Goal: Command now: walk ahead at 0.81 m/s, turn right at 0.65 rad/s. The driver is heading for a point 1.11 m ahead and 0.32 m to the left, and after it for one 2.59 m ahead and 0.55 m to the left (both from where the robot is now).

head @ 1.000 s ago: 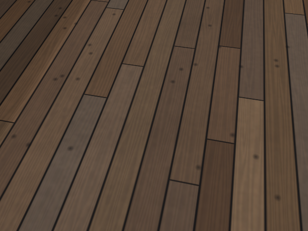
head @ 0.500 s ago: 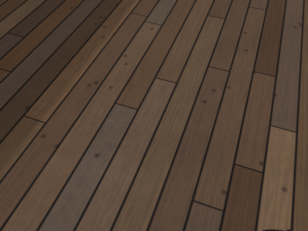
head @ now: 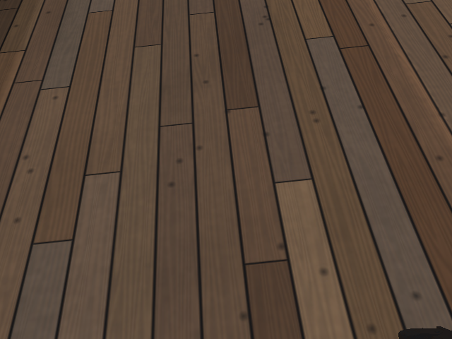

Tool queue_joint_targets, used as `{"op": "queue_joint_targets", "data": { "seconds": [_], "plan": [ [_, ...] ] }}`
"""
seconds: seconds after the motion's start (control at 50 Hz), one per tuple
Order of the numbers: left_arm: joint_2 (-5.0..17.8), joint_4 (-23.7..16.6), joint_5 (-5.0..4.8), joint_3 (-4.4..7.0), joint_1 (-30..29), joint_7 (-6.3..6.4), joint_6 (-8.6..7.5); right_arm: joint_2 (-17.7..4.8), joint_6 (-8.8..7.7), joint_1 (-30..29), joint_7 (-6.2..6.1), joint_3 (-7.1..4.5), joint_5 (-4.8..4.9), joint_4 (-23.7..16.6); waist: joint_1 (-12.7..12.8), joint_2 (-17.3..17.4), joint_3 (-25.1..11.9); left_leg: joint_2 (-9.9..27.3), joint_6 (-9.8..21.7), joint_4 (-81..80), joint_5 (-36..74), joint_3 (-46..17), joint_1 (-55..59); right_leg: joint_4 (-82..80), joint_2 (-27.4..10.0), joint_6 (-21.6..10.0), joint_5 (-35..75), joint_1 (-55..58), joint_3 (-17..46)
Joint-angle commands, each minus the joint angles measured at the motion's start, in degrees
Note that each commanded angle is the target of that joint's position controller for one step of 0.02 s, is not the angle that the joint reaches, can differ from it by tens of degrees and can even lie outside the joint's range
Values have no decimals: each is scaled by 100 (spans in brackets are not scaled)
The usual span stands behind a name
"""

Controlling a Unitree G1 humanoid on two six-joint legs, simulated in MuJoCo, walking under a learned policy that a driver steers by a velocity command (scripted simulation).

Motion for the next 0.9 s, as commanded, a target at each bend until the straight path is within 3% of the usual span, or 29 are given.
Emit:
{"op": "queue_joint_targets", "data": {
  "seconds": [0.02,0.06,0.1,0.12,0.14,0.16,0.18,0.2,0.22,0.24,0.26,0.28,0.34,0.4,0.46,0.5,0.54,0.56,0.58,0.6,0.62,0.64,0.66,0.68,0.7,0.74,0.82,0.86,0.9],
  "plan": [
    [1051,-235,-43,263,-167,85,-175,-311,-111,-1200,41,16,49,-631,128,-1006,726,-198,92,-1190,658,432,158,-1002,-1113,-854,1365,-572,922],
    [1082,-90,-69,224,-182,94,-247,-402,-144,-1149,33,-7,48,-619,86,-1045,723,-220,455,-1614,749,576,650,-1048,-1334,-663,2362,-239,702],
    [1249,38,1,229,-258,98,-289,-587,-137,-513,-70,-98,78,-454,-251,-1123,334,-597,827,-1650,170,823,1495,-276,-1382,-436,5138,220,276],
    [1367,118,101,258,-280,108,-260,-733,-127,365,-160,-179,127,-217,-664,-1186,-191,-893,991,-1497,-374,950,2239,753,-1348,-365,6557,442,45],
    [1362,119,183,264,-529,142,-204,-854,-125,1758,-253,-263,161,197,-1379,-1085,-758,-967,1129,-1553,-594,975,3582,2319,-1212,-267,6901,-10,-264],
    [1023,30,159,158,-442,141,-205,-1284,-148,2755,-332,-397,84,448,-1700,-350,-1329,-199,1357,-1547,-2017,-157,5203,4416,-846,-151,5482,-1536,-485],
    [355,-228,60,-11,-310,17,-292,-1830,-170,3086,-286,-537,10,573,-1393,1590,-1687,1080,2130,-2851,-4396,-3833,5897,6601,330,133,954,-3355,-381],
    [551,-349,180,-48,-726,7,-390,-1285,-167,2206,-176,-405,141,546,-986,1304,-983,1171,2105,-3865,-4336,-5485,5425,6821,202,-20,53,-4250,4],
    [722,-402,157,-48,-1108,8,-428,-1053,-197,1731,-149,-397,148,439,-829,517,-445,1141,2162,-3715,-3774,-4652,4828,6806,-198,-47,506,-4356,30],
    [811,-439,228,-89,-1482,-2,-463,-866,-224,1748,-149,-370,167,486,-841,-182,-294,940,2104,-3667,-2920,-3928,4240,6364,-443,-35,697,-4130,-32],
    [742,-556,299,-114,-1704,-2,-446,-677,-234,1808,-180,-302,162,621,-691,-313,15,659,2002,-3734,-2372,-3411,3634,5961,-579,43,643,-3938,-79],
    [643,-659,373,-168,-1722,-18,-379,-514,-256,1829,-209,-223,151,753,-458,-121,178,445,1992,-3784,-2129,-3083,3202,5606,-677,177,511,-3795,-80],
    [485,-875,427,-306,-2066,-59,-203,-631,-368,1950,-250,-234,212,830,-318,26,595,226,2194,-4113,-1794,-2630,2440,4673,-899,516,298,-3894,-281],
    [398,-1289,269,-448,-3123,-154,-240,-797,-417,1935,-274,-333,226,707,-545,21,893,-18,2040,-4529,-1189,-2241,1746,2948,-845,784,1355,-3360,-601],
    [383,-1370,147,-458,-3452,-168,-262,-990,-447,2060,-223,-431,322,705,-781,9,651,-28,1763,-4484,-74,-2139,1835,2006,-581,782,2433,-2312,-764],
    [532,-1349,152,-391,-3370,-101,-280,-1059,-428,2204,-242,-466,349,758,-785,-5,456,60,1600,-3978,980,-2172,2526,1618,-488,720,2297,-2094,-722],
    [825,-1114,168,-226,-2565,28,-317,-1223,-406,2249,-261,-502,307,803,-408,-127,-199,-53,1364,-2585,2721,-2003,2961,1399,-190,581,1406,-1037,-823],
    [1018,-876,184,-108,-1623,127,-340,-1300,-419,2092,-231,-520,292,784,122,-269,-748,-347,1221,-1243,2852,-1788,2588,1445,-336,486,1119,140,-755],
    [1469,-737,291,79,-371,276,-355,-922,-486,1906,-221,-418,287,645,687,-623,-1498,-653,1140,583,1653,-1437,1720,1381,-1445,284,-592,1481,300],
    [1910,-685,489,188,-143,297,-315,-13,-491,2274,-260,-193,514,348,332,-2145,-2213,-1197,1024,2323,-2138,-817,132,322,-3165,-146,-2795,2550,3270],
    [1672,-667,354,214,-604,280,-248,-335,-396,2061,-298,-161,407,299,120,-2053,-1760,-707,1114,2967,-1638,-595,-526,-183,-3120,-285,-3259,1930,4145],
    [1084,-727,304,102,-1064,257,-237,-570,-315,1548,-282,-214,280,328,109,-1268,-926,-380,1114,2911,-1104,-449,-690,-87,-2819,-200,-2580,1201,3050],
    [776,-639,296,33,-1196,218,-243,-549,-266,1271,-210,-210,205,323,46,-739,-444,-170,1071,2657,-830,-400,-572,-48,-2555,-145,-1321,579,2054],
    [649,-515,306,-3,-1147,213,-253,-464,-205,1043,-124,-209,142,292,-21,-651,-163,-45,1031,2517,-770,-379,-444,-127,-2270,-18,-405,168,1298],
    [565,-359,270,-33,-1039,213,-298,-335,-118,1048,-49,-185,99,210,-165,-939,-38,45,980,2449,-770,-368,-401,-155,-2192,23,111,-63,838],
    [339,-84,129,-79,-815,137,-401,-112,36,682,42,-105,90,-4,-272,-950,194,193,960,2431,-692,-278,-649,-258,-2094,149,1122,-200,86],
    [458,81,101,-53,-1051,109,-540,-110,83,-108,189,35,87,-538,-561,-782,534,206,967,1557,324,45,-627,-680,-1868,266,2533,-649,-1305],
    [586,185,112,-27,-1024,133,-559,-199,82,-545,271,89,98,-670,-550,-519,837,64,1072,501,724,528,-165,-974,-1629,337,2988,-820,-1928],
    [802,306,125,4,-736,164,-551,-183,62,-806,306,141,109,-705,-509,-420,895,-306,1295,-298,828,1101,545,-789,-1525,441,4984,-645,-2343]
  ]
}}
Velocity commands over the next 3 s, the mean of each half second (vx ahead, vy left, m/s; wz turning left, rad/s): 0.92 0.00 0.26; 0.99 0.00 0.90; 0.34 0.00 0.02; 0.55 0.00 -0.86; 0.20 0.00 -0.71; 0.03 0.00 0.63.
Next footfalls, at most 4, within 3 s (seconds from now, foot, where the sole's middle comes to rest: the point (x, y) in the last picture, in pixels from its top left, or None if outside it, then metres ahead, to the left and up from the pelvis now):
0.14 left None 0.32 0.11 -0.77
0.58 right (296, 263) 0.72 -0.08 -0.77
1.02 left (193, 188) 1.01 0.28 -0.77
1.38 right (166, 125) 1.33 0.44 -0.77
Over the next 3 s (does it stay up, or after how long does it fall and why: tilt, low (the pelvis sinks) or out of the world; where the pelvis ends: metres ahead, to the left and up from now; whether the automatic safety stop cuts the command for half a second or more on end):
stays up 1.56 0.36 0.00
